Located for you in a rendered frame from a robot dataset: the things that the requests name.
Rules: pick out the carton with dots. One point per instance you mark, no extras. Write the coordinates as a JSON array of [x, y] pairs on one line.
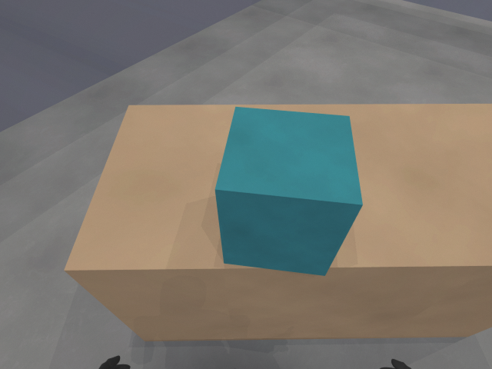
[[288, 189]]

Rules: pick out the pedestal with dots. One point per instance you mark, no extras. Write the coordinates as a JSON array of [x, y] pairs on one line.
[[417, 261]]

